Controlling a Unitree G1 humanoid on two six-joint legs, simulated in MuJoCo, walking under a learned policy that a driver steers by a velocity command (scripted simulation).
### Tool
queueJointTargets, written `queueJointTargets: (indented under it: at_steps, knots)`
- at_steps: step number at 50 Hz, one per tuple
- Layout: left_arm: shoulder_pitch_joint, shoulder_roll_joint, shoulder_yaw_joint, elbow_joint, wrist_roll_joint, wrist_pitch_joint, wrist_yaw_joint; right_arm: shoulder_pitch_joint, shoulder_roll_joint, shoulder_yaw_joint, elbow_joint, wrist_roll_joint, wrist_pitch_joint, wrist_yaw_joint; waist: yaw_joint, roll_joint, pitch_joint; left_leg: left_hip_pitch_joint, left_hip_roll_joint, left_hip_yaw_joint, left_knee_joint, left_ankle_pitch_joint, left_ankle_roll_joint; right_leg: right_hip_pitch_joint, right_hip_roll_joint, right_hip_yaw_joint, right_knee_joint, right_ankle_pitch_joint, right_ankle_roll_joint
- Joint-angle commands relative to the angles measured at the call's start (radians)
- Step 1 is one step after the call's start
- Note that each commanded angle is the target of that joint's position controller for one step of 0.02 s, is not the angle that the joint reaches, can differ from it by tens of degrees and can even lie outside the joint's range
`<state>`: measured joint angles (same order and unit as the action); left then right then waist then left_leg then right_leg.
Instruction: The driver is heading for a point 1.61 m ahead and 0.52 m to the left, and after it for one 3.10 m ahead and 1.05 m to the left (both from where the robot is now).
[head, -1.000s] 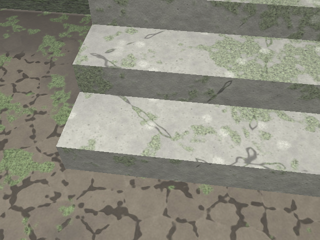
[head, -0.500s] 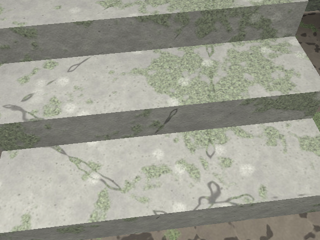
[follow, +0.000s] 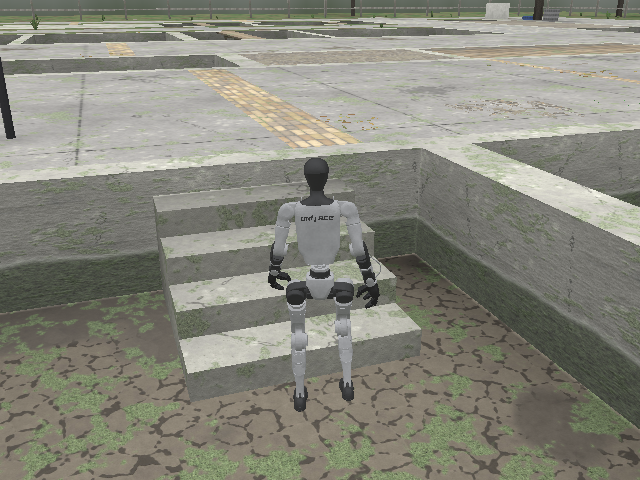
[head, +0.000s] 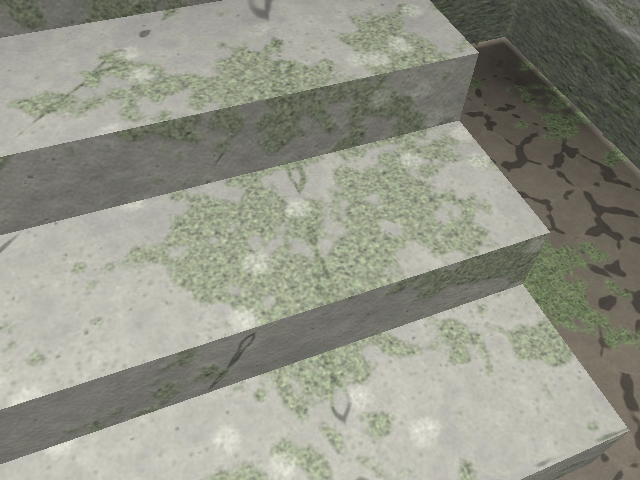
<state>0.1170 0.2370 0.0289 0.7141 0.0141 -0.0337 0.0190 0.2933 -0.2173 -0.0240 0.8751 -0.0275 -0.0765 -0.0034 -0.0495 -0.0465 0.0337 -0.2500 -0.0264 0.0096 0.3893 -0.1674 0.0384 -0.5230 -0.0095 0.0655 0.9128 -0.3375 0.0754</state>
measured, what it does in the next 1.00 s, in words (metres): steps on the spot, turning left: right foot, then left foot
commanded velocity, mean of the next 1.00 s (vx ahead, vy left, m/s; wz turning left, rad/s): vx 0.05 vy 0.00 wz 0.46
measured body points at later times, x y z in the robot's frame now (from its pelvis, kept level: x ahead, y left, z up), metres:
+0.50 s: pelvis +0.03 +0.01 -0.02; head +0.05 +0.04 +0.43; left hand +0.13 +0.31 -0.12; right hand +0.24 -0.21 -0.11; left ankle -0.01 +0.11 -0.74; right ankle +0.08 -0.12 -0.74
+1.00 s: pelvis +0.00 +0.00 -0.01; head +0.02 +0.01 +0.44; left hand -0.01 +0.29 -0.12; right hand +0.29 -0.12 -0.09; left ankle -0.01 +0.11 -0.74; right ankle +0.03 -0.11 -0.73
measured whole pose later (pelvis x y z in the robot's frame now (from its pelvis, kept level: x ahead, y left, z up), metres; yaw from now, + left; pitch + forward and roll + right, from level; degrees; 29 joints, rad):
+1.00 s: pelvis +0.00 +0.00 -0.01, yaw +32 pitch +2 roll -1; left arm 0.17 0.22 0.05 0.70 -0.01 0.01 0.03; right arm 0.14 -0.24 -0.06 0.55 0.01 0.07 -0.05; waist -0.02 0.03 0.02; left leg -0.38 -0.11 -0.20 0.55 -0.19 0.03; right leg -0.28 0.05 0.02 0.63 -0.37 0.07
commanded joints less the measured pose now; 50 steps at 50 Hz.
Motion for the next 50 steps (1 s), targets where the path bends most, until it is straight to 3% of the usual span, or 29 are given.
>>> queueJointTargets:
  at_steps: [1,3,5,6,7,8,9,10,12,14,16,18,20,22,24,25,26,27,28,29,30,32,34,37,40,42,45,48,50]
  knots:
    - [0.064,0.041,0.008,-0.027,-0.005,0.005,0.010,-0.077,-0.188,-0.038,-0.095,0.008,0.000,-0.007,0.065,0.187,-0.185,0.086,0.205,-0.139,-0.020,0.881,0.156,0.228,0.049,-0.057,-0.237,0.142,0.021]
    - [0.116,0.038,0.009,-0.001,-0.013,0.030,0.022,-0.087,-0.171,-0.036,-0.109,0.024,0.019,-0.006,0.073,0.244,-0.180,0.057,0.217,-0.175,-0.011,0.716,0.153,0.320,0.061,-0.070,-0.330,0.229,0.009]
    - [0.067,0.072,0.028,-0.016,-0.010,0.035,0.028,-0.059,-0.160,-0.039,-0.109,0.049,0.029,-0.011,0.068,0.217,-0.105,0.010,0.182,-0.226,-0.005,0.352,0.104,0.369,0.053,-0.055,-0.499,0.342,-0.023]
    - [0.067,0.109,0.042,-0.027,-0.004,0.033,0.035,-0.035,-0.154,-0.041,-0.109,0.048,0.029,-0.011,0.064,0.172,-0.097,-0.056,0.162,-0.242,0.025,0.141,0.068,0.449,-0.005,-0.013,-0.514,0.448,-0.042]
    - [0.110,0.171,0.060,-0.027,0.014,0.034,0.045,-0.007,-0.110,-0.034,-0.120,0.039,0.022,-0.005,0.054,0.021,-0.122,-0.217,0.099,-0.197,0.164,-0.118,0.018,0.608,-0.145,0.083,-0.442,0.760,-0.106]
    - [0.154,0.188,0.071,-0.018,0.025,0.047,0.045,0.027,-0.059,-0.021,-0.132,0.056,0.022,-0.008,0.054,-0.153,-0.179,-0.302,0.011,-0.089,0.375,-0.363,-0.035,0.618,-0.309,0.215,-0.490,0.792,-0.246]
    - [0.144,0.155,0.064,-0.043,0.038,0.049,0.041,0.017,-0.102,-0.035,-0.134,0.073,0.036,-0.019,0.085,-0.203,-0.199,-0.340,-0.009,-0.022,0.735,-0.567,-0.099,0.544,-0.417,0.314,-0.556,0.766,-0.376]
    - [0.102,0.117,0.051,-0.060,0.041,0.042,0.038,0.021,-0.149,-0.058,-0.134,0.075,0.060,-0.028,0.069,-0.155,-0.180,-0.399,0.011,-0.039,1.010,-0.586,-0.135,0.478,-0.421,0.300,-0.580,0.697,-0.413]
    - [-0.031,0.076,0.037,-0.072,0.007,0.029,0.037,0.044,-0.137,-0.071,-0.125,0.058,0.117,-0.054,0.009,-0.097,-0.101,-0.439,0.037,-0.069,1.245,-0.507,-0.166,0.350,-0.346,0.164,-0.583,0.526,-0.338]
    - [-0.040,0.086,0.034,-0.061,0.004,0.024,0.050,-0.001,-0.111,-0.065,-0.168,0.037,0.127,-0.062,0.011,-0.050,-0.063,-0.439,0.042,-0.060,1.229,-0.383,-0.173,0.293,-0.286,0.072,-0.580,0.504,-0.305]
    - [-0.008,0.095,0.038,-0.051,0.011,0.030,0.066,-0.072,-0.082,-0.050,-0.216,0.032,0.118,-0.046,0.028,-0.041,-0.075,-0.453,0.068,-0.046,0.948,-0.271,-0.183,0.362,-0.252,-0.003,-0.547,0.521,-0.296]
    - [-0.040,0.132,0.048,-0.077,0.012,0.049,0.077,-0.066,-0.043,-0.029,-0.228,0.031,0.111,-0.021,0.022,-0.084,-0.150,-0.261,0.067,0.011,0.705,-0.268,-0.183,0.342,-0.239,-0.084,-0.516,0.660,-0.296]
    - [-0.048,0.162,0.059,-0.101,0.004,0.059,0.063,-0.063,-0.074,-0.031,-0.239,0.047,0.120,-0.003,0.032,-0.149,-0.183,-0.144,0.068,0.032,0.549,-0.227,-0.151,0.334,-0.286,-0.076,-0.507,0.749,-0.307]
    - [-0.026,0.167,0.063,-0.098,-0.015,0.054,0.048,-0.055,-0.105,-0.042,-0.256,0.046,0.126,0.006,0.037,-0.133,-0.194,-0.098,0.068,0.047,0.400,-0.158,-0.107,0.362,-0.326,-0.055,-0.482,0.704,-0.286]
    - [0.006,0.140,0.059,-0.073,-0.036,0.051,0.039,-0.030,-0.109,-0.054,-0.250,0.043,0.123,0.002,0.028,-0.073,-0.169,-0.009,0.014,0.098,0.151,-0.019,-0.046,0.329,-0.286,-0.111,-0.379,0.499,-0.203]
    - [0.077,0.111,0.054,-0.040,-0.029,0.048,0.029,-0.033,-0.144,-0.066,-0.255,0.032,0.119,-0.005,0.043,0.044,-0.125,0.053,0.007,0.038,0.031,0.117,-0.014,0.239,-0.214,-0.192,-0.222,0.266,-0.130]
    - [0.096,0.057,0.037,-0.076,0.022,0.046,0.020,0.021,-0.303,-0.105,-0.275,0.015,0.117,-0.027,0.058,0.402,-0.106,0.229,0.303,-0.371,0.033,0.664,0.124,-0.116,-0.070,-0.269,0.166,-0.252,0.004]
    - [0.014,0.079,0.041,-0.096,0.012,0.039,0.025,0.038,-0.301,-0.092,-0.315,-0.033,0.096,-0.015,-0.018,0.313,-0.222,0.130,0.461,-0.535,-0.002,0.729,0.345,-0.128,0.009,-0.057,0.486,-0.359,0.042]
    - [-0.019,0.107,0.054,-0.096,-0.023,0.044,0.026,-0.028,-0.289,-0.087,-0.322,-0.045,0.086,-0.004,-0.010,0.210,-0.198,0.068,0.411,-0.488,-0.023,0.528,0.352,-0.152,0.004,0.005,0.607,-0.298,0.039]
    - [-0.010,0.104,0.058,-0.088,-0.029,0.051,0.032,-0.111,-0.261,-0.082,-0.322,-0.023,0.086,-0.008,0.033,0.180,-0.115,0.020,0.336,-0.402,-0.004,0.403,0.285,-0.182,-0.005,0.004,0.637,-0.220,0.035]
    - [-0.037,0.121,0.063,-0.090,-0.009,0.053,0.041,-0.137,-0.203,-0.066,-0.326,0.000,0.087,-0.015,0.044,0.113,-0.070,0.044,0.291,-0.359,0.018,0.338,0.224,-0.245,-0.030,0.012,0.552,-0.151,0.036]
    - [-0.036,0.104,0.062,-0.107,0.009,0.053,0.044,-0.149,-0.173,-0.054,-0.341,0.013,0.101,-0.030,0.057,0.149,-0.087,0.016,0.245,-0.333,0.040,0.370,0.203,-0.185,0.002,-0.019,0.551,-0.059,0.051]
    - [-0.016,0.077,0.052,-0.113,0.002,0.050,0.039,-0.130,-0.173,-0.055,-0.357,0.004,0.107,-0.045,0.051,0.169,-0.133,0.066,0.235,-0.331,0.056,0.437,0.209,-0.171,0.025,-0.028,0.517,-0.030,0.057]
    - [-0.034,0.063,0.042,-0.130,-0.002,0.049,0.038,-0.097,-0.178,-0.063,-0.370,0.007,0.116,-0.056,0.035,0.178,-0.154,0.124,0.235,-0.366,0.057,0.451,0.206,-0.160,0.036,-0.028,0.351,-0.059,0.062]
    - [-0.035,0.051,0.034,-0.128,-0.008,0.051,0.033,-0.101,-0.188,-0.074,-0.387,0.010,0.129,-0.059,0.030,0.194,-0.153,0.100,0.219,-0.412,0.041,0.303,0.189,-0.090,0.044,-0.030,0.167,-0.079,0.052]
    - [0.036,0.044,0.033,-0.093,-0.018,0.059,0.028,-0.159,-0.185,-0.076,-0.409,0.010,0.143,-0.058,0.044,0.230,-0.150,0.000,0.191,-0.411,0.026,0.246,0.168,0.053,0.071,-0.053,0.102,-0.091,0.050]
    - [0.033,0.056,0.038,-0.092,-0.022,0.053,0.021,-0.143,-0.178,-0.078,-0.401,0.019,0.149,-0.047,0.023,0.243,-0.128,-0.002,0.183,-0.478,0.009,0.245,0.162,0.121,0.080,-0.045,-0.055,-0.115,0.036]
    - [0.040,0.075,0.043,-0.091,-0.034,0.028,0.007,-0.132,-0.162,-0.077,-0.385,0.031,0.141,-0.049,0.011,0.236,-0.155,0.096,0.194,-0.530,0.025,0.255,0.160,0.162,0.044,-0.021,-0.260,-0.099,0.000]
    - [0.073,0.070,0.047,-0.072,-0.022,0.019,0.001,-0.134,-0.142,-0.073,-0.376,0.054,0.134,-0.051,0.041,0.204,-0.140,0.040,0.136,-0.499,0.044,0.122,0.121,0.297,0.039,-0.043,-0.509,0.089,-0.038]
